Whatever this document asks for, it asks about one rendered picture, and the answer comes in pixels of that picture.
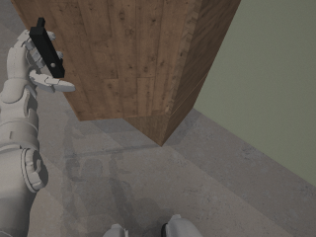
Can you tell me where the cupboard door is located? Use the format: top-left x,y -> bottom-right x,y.
10,0 -> 191,121

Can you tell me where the robot left forearm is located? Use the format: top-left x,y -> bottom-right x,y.
0,78 -> 40,154

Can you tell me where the robot left hand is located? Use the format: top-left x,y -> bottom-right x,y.
7,30 -> 76,94

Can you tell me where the left robot upper arm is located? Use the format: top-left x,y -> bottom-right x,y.
0,148 -> 48,237

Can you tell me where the left robot shin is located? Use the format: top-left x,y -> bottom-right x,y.
111,224 -> 122,229

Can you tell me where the handle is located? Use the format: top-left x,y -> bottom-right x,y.
29,17 -> 65,78

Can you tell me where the right robot thigh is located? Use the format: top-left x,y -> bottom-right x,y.
165,218 -> 203,237

